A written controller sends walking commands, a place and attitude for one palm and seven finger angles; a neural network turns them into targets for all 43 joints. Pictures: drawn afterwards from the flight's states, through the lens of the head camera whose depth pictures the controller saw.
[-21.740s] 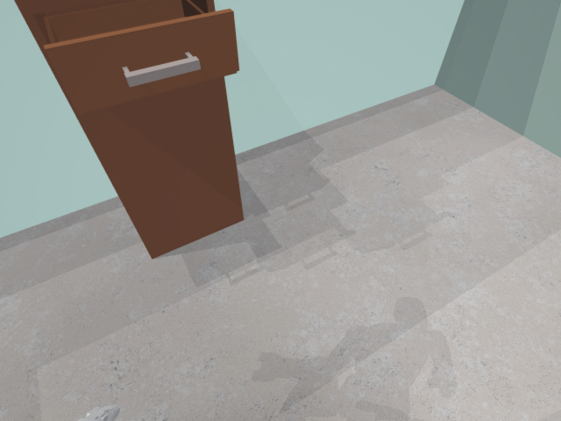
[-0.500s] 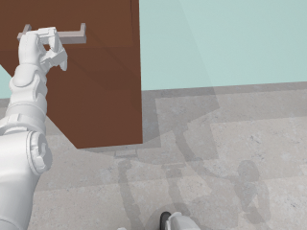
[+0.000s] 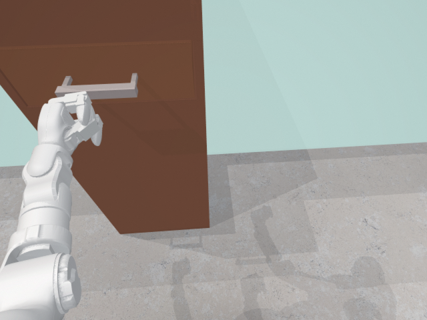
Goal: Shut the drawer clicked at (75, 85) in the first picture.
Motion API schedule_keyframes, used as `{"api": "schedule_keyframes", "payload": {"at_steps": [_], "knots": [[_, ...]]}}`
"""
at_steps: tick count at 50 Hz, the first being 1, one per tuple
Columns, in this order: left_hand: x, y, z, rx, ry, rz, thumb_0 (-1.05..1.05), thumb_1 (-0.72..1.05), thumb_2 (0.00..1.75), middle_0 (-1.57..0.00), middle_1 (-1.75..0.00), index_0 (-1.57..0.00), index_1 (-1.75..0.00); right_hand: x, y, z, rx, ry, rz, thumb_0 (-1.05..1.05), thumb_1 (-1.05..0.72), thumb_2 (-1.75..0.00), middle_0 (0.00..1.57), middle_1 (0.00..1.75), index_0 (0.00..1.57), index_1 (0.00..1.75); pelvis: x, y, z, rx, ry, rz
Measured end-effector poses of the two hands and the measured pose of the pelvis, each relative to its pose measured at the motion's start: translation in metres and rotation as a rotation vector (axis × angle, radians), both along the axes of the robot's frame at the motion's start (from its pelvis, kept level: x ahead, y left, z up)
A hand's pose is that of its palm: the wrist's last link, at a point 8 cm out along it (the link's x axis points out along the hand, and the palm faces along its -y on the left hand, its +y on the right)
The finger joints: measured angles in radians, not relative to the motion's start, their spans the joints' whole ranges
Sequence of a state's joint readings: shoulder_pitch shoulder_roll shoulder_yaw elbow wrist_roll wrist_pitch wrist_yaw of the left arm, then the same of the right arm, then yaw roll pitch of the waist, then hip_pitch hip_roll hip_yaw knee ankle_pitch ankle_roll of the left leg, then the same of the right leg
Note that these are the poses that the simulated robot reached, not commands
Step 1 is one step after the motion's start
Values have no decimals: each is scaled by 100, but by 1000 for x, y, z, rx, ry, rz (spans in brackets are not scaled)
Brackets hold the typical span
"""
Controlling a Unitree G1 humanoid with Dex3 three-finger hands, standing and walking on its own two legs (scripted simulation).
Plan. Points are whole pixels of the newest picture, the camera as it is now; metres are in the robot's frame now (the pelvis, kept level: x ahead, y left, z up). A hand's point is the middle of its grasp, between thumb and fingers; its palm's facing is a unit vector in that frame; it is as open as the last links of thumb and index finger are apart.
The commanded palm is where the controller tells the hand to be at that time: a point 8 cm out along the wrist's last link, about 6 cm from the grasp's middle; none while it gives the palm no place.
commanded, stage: draw the hand back to the body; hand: left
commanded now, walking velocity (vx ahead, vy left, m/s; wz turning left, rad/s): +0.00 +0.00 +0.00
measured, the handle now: (99, 85) +0.55 +0.24 +0.13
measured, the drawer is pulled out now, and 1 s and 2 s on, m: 0.00 0.00 0.00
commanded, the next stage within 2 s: step back with the hand held close in 1.18 s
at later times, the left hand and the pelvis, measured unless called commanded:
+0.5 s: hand (39, 199) +0.27 +0.24 +0.15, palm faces +0.30 -0.94 -0.19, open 3.3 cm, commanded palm +0.23 +0.28 +0.17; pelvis -0.02 +0.01 +0.01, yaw +3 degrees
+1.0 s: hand out of the picture +0.15 +0.25 +0.17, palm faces +0.46 -0.81 -0.36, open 3.3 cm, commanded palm +0.09 +0.28 +0.19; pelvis -0.02 +0.00 +0.01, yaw +3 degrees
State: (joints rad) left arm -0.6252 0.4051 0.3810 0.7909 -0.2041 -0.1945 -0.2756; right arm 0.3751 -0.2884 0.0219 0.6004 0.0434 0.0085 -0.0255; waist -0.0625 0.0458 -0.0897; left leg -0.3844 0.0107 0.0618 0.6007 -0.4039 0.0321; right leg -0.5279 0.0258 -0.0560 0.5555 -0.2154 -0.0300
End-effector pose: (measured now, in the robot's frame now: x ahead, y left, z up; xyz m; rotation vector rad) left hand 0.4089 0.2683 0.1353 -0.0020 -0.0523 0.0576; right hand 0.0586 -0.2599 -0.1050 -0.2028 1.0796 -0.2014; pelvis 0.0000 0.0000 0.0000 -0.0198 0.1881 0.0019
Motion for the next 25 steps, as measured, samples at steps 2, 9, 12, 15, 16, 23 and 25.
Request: {"api": "schedule_keyframes", "payload": {"at_steps": [2,9,12,15,16,23,25], "knots": [[-14,3,-2,-5,11,1,1,90,90,-140,-160,-140,-160,14,3,3,6,-41,12,1,-91,-90,20,30,20,30,1,1,1,0,-18,2],[-68,14,3,1,5,40,2,90,90,-140,-160,-140,-160,69,21,20,16,-216,95,1,-91,-90,20,30,20,30,-2,6,5,1,-87,22],[-88,18,10,5,-11,44,2,90,90,-140,-160,-140,-160,90,31,29,22,-289,137,1,-91,-90,20,30,20,30,-6,7,6,3,-115,32],[-106,21,16,12,-17,42,2,90,90,-140,-160,-140,-160,107,42,38,32,-359,172,1,-91,-90,20,30,20,30,-10,8,7,5,-140,41],[-111,21,18,14,-16,39,2,90,90,-140,-160,-140,-160,111,46,41,37,-380,181,1,-91,-90,20,30,20,30,-11,8,7,6,-147,44],[-158,18,28,192,-72,206,1,90,90,-140,-160,-140,-160,122,65,50,59,-435,244,1,-90,-90,20,30,20,30,-19,10,11,12,-198,47],[-173,19,26,208,-73,241,1,90,90,-140,-160,-141,-160,118,67,48,62,-418,250,1,-90,-90,20,30,20,30,-20,10,13,13,-210,47]]}}
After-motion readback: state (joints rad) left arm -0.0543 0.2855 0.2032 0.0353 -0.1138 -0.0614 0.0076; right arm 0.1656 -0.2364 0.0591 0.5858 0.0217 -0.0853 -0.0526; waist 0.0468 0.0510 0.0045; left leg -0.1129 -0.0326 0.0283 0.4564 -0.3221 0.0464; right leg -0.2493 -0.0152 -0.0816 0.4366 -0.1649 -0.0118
